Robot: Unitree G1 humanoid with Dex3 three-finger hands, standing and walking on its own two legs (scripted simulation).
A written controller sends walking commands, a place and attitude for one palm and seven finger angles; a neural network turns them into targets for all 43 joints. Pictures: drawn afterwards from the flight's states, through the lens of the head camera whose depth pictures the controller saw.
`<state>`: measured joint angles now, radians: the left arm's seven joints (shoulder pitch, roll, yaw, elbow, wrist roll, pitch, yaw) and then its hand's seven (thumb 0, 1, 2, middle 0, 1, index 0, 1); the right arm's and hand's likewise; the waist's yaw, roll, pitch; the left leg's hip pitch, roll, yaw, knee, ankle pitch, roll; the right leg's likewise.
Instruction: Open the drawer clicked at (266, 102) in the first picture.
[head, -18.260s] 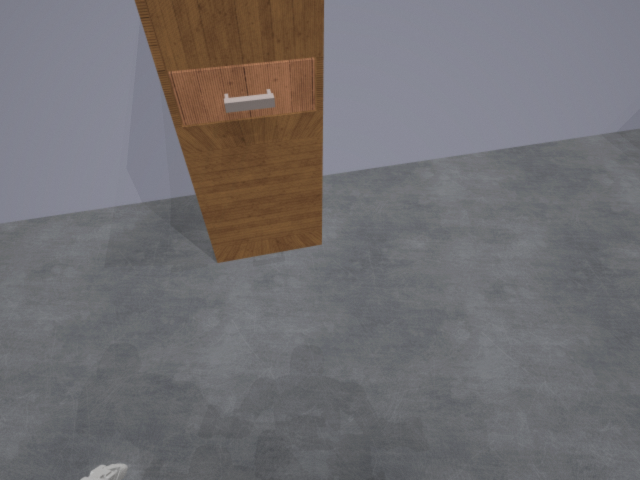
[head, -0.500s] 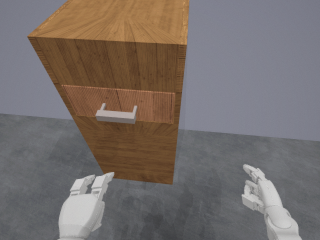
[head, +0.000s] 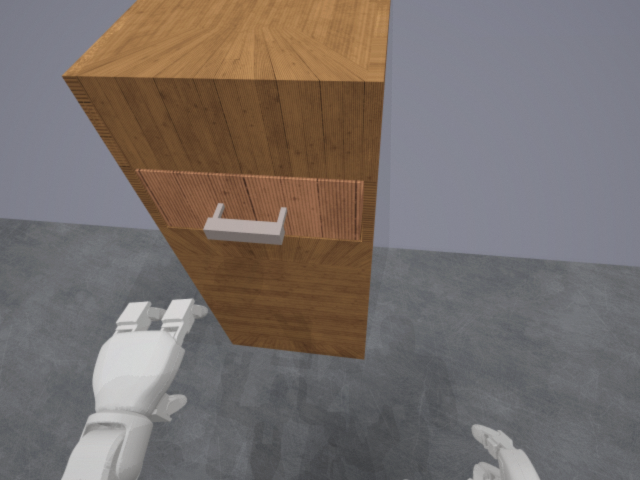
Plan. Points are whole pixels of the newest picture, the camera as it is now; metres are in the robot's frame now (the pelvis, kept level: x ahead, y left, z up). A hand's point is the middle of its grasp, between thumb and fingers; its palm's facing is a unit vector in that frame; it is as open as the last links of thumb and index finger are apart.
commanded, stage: raise the hand with hooked fingers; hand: left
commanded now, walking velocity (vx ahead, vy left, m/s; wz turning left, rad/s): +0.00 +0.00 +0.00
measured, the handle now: (247, 220) +0.51 +0.20 -0.04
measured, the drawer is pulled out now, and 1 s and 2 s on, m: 0.00 0.00 0.00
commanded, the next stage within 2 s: move the hooked fingers above the handle in 0.98 s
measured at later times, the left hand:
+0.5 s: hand (129, 302) +0.28 +0.26 +0.08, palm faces +0.05 -0.06 -1.00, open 13.7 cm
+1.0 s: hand (124, 290) +0.29 +0.26 +0.09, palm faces +0.04 -0.07 -1.00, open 13.8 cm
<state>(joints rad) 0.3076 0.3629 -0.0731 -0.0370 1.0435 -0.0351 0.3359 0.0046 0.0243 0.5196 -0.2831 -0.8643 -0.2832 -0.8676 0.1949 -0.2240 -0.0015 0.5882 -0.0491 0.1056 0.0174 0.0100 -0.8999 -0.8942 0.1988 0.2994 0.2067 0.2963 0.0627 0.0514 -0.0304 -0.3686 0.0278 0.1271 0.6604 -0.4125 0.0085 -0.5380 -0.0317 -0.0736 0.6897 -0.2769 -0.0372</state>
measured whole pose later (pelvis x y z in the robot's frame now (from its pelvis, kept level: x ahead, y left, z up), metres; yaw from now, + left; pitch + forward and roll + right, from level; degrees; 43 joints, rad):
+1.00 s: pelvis +0.00 +0.02 +0.02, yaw +1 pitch +3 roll +1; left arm -0.06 0.48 -0.03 0.09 0.95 -0.10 0.13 0.00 -0.49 0.30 -0.32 -1.20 -0.32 -1.20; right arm 0.18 -0.27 -0.04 0.63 0.00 0.13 0.00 0.01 -0.90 -0.89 0.19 0.30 0.20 0.30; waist 0.09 0.07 0.01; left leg -0.21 -0.01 0.11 0.45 -0.30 0.03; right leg -0.36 -0.05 -0.09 0.47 -0.17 -0.01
